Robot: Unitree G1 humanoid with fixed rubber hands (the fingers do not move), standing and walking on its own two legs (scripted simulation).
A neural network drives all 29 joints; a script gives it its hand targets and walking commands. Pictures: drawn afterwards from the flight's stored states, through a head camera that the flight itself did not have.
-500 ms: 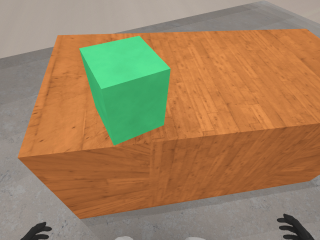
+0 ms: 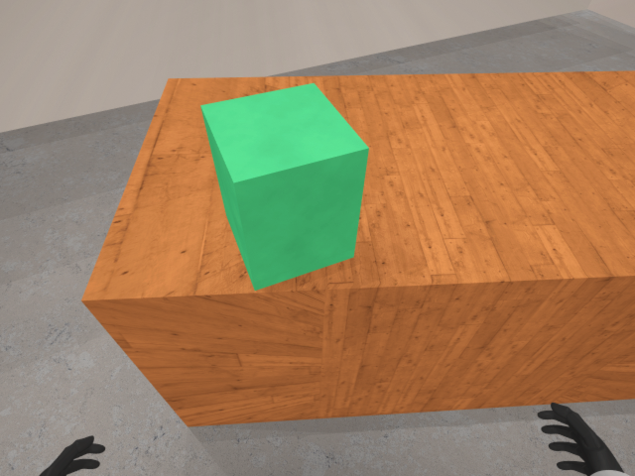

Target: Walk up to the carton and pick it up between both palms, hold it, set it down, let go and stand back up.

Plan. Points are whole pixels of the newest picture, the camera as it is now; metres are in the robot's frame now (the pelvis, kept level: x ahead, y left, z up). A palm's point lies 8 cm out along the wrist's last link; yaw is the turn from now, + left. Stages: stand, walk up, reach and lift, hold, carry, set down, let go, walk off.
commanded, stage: walk up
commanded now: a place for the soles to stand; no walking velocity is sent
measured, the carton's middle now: (284, 188) +0.52 +0.06 +0.06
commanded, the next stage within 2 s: none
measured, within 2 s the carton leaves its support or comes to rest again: neither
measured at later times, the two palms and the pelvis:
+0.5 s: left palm out of the picture +0.12 +0.34 -0.05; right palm (586, 463) +0.15 -0.31 -0.04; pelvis +0.00 +0.01 +0.00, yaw +0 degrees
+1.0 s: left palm out of the picture +0.12 +0.34 -0.05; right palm (586, 463) +0.15 -0.31 -0.04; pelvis +0.00 +0.02 +0.00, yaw +0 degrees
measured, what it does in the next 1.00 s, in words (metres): stands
